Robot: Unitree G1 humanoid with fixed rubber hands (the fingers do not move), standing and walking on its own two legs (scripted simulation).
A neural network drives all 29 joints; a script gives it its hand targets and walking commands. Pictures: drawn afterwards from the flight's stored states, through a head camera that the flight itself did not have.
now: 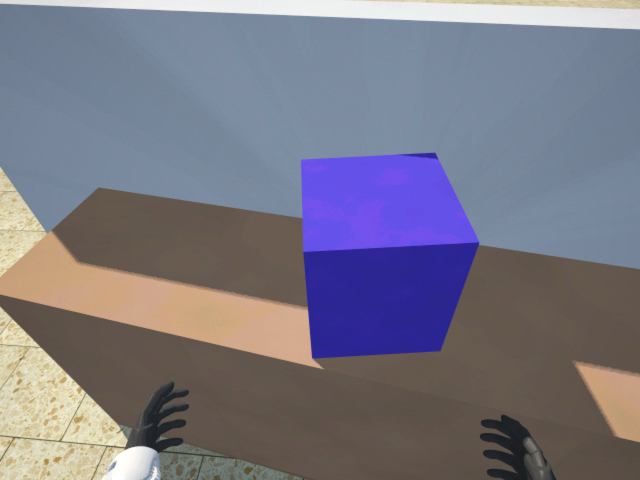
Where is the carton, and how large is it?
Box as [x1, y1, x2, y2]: [301, 153, 479, 358]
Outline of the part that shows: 435,153 301,160 303,253 312,358 440,350 479,242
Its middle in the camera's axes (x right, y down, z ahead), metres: +0.09 +0.04 +0.62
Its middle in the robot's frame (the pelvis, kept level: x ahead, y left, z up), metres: +0.43 -0.07 +0.02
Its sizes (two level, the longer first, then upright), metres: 0.210 0.200 0.250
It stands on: a pedestal, 0.67 m high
